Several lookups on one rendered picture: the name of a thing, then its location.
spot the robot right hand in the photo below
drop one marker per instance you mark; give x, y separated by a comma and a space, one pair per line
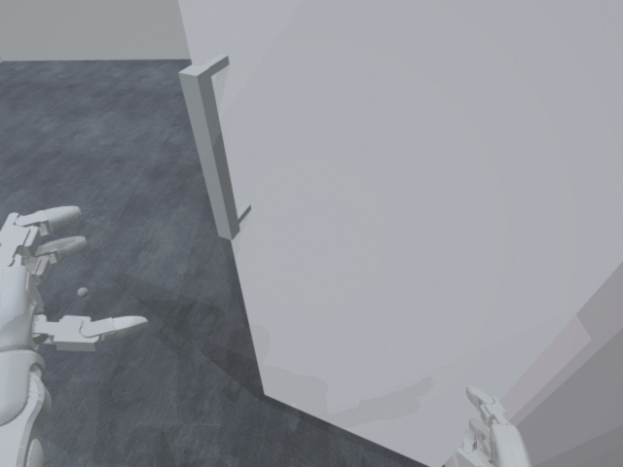
502, 442

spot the fridge door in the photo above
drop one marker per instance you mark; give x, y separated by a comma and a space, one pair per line
436, 189

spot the robot left forearm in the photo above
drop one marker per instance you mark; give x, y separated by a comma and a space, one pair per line
25, 405

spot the robot left hand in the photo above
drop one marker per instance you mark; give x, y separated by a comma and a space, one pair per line
24, 265

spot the handle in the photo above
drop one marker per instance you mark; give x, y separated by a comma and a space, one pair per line
202, 109

